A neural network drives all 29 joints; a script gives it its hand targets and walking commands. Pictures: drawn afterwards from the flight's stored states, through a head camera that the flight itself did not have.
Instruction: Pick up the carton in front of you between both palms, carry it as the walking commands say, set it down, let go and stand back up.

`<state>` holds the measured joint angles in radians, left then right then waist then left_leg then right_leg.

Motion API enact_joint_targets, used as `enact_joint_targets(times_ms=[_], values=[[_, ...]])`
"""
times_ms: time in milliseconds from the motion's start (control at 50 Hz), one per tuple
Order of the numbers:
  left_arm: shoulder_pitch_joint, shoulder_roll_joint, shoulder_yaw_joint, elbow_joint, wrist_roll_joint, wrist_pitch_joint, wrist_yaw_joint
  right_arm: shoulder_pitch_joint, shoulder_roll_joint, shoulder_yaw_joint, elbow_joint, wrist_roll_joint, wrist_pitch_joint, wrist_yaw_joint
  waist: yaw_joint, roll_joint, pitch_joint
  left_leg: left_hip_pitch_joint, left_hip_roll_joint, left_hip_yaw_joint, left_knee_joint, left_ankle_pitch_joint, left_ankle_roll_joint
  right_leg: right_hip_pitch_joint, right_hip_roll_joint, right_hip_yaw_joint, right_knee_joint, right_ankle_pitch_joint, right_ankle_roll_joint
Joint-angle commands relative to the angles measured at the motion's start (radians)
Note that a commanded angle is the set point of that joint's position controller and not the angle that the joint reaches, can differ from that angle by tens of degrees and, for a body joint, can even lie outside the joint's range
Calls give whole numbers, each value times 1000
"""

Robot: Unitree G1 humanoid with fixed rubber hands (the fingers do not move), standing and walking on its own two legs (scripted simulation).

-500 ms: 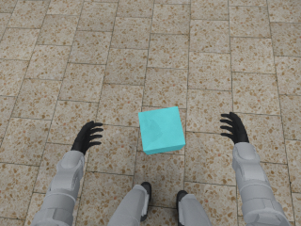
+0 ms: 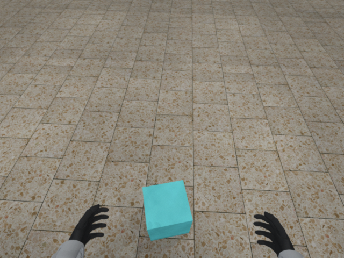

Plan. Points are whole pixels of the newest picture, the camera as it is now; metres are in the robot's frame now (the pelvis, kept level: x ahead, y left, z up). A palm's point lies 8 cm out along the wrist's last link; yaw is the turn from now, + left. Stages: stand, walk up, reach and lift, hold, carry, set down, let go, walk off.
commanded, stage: let go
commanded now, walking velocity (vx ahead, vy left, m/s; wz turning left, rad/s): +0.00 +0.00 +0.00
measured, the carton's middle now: (166, 211) +0.41 +0.05 -0.65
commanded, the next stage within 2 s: stand in 0.38 s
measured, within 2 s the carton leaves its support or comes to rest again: neither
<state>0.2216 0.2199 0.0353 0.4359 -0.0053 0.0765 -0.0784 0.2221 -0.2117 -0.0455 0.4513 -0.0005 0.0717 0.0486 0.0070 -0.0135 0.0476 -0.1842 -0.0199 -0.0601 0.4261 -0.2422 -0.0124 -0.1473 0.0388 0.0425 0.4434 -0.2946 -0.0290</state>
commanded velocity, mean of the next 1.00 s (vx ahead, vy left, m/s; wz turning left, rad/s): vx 0.00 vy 0.00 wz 0.00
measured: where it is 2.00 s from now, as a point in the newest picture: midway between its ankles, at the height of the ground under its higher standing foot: outside the picture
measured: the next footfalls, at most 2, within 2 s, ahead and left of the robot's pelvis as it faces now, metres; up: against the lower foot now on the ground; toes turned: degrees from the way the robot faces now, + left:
none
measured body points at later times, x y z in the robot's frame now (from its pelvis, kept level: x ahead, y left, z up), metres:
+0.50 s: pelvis -0.01 +0.02 -0.01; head -0.01 +0.03 +0.44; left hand +0.16 +0.28 -0.09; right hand +0.15 -0.24 -0.09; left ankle -0.01 +0.13 -0.74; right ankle -0.04 -0.10 -0.74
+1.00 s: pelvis +0.01 +0.03 +0.00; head +0.01 +0.05 +0.45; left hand +0.16 +0.32 -0.11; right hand +0.14 -0.27 -0.09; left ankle -0.01 +0.13 -0.74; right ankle -0.04 -0.10 -0.74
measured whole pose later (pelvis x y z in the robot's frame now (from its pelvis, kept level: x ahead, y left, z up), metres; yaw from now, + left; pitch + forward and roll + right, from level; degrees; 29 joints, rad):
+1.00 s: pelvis +0.01 +0.03 +0.00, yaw -1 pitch -1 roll +0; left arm 0.17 0.35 0.02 0.79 0.03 0.00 0.02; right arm 0.17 -0.33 -0.03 0.80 -0.03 0.00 -0.02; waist -0.01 -0.03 0.01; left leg -0.17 -0.04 -0.02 0.48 -0.29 0.03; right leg -0.12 0.01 0.07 0.45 -0.32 0.01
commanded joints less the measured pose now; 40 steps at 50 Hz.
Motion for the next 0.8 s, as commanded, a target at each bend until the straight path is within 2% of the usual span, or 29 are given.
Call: enact_joint_targets(times_ms=[0, 140, 160, 180, 200, 360, 380, 420, 460, 500, 600, 780], values=[[-21, 105, 41, -85, 14, 14, 3, -44, -71, -7, -117, 8, 12, 13, 11, 8, -27, 96, -39, 58, -27, 169, -2, -10, -32, 2, -97, 229, 49], [-36, 100, 51, -97, 29, 50, 0, -52, -80, -10, -135, -3, 49, 16, 5, -3, 14, 136, -37, 58, -17, 156, 0, -13, -32, 2, -94, 211, 47], [-82, 137, 55, -165, 47, 102, 24, -6, -76, -21, -78, 17, 19, -4, -8, 19, -42, 112, -60, 58, 13, 130, -3, 37, -30, 5, -56, 293, 50], [-67, 125, 44, -146, 42, 116, 34, -13, -82, -11, -91, 11, 16, -12, -12, -10, -35, 100, -57, 57, 18, 123, -1, 37, -29, 4, -45, 321, 55], [-65, 119, 41, -150, 39, 123, 40, -18, -85, -6, -95, 9, 16, -16, -9, -15, -32, 87, -57, 57, 21, 124, -1, 39, -29, 3, -39, 324, 54], [-71, 99, 20, -156, 24, 151, 61, -33, -93, -15, -90, 2, 27, -19, -7, -8, -9, 72, -45, 47, 9, 149, -1, 26, -17, -10, -35, 267, 37], [-100, 214, 55, -25, 39, 68, 98, -37, -201, -40, 45, -47, -5, -52, 18, -121, 3, -54, 39, -9, 27, 107, -5, -83, -59, 24, -23, 68, 51], [-79, 199, 48, 9, 48, 4, 103, -23, -218, -48, 72, -59, -37, -66, -8, -44, -17, -45, 53, -30, 10, -23, 10, -110, -68, 62, -41, -83, 35], [-82, 187, 46, 38, 50, -28, 96, -48, -215, -45, 95, -56, -57, -66, -6, 22, -17, -92, 70, -61, -27, -106, 25, -89, -64, 58, -14, -70, 24], [-75, 192, 45, 75, 47, -47, 86, -74, -219, -42, 114, -49, -68, -61, 4, 49, -50, -100, 84, -76, -33, -52, 33, -43, -65, 51, 7, 21, 25], [-74, 223, 41, 148, 43, -72, 92, -64, -239, -41, 168, -42, -81, -66, -10, 40, -109, -12, 87, -62, 19, 214, 29, -18, -84, 66, 3, 192, 27], [-63, 252, 29, 242, 40, -82, 104, -58, -278, -39, 239, -35, -84, -75, -13, 33, -116, 46, 98, -63, 20, 358, 33, 4, -96, 67, 0, 292, 23]])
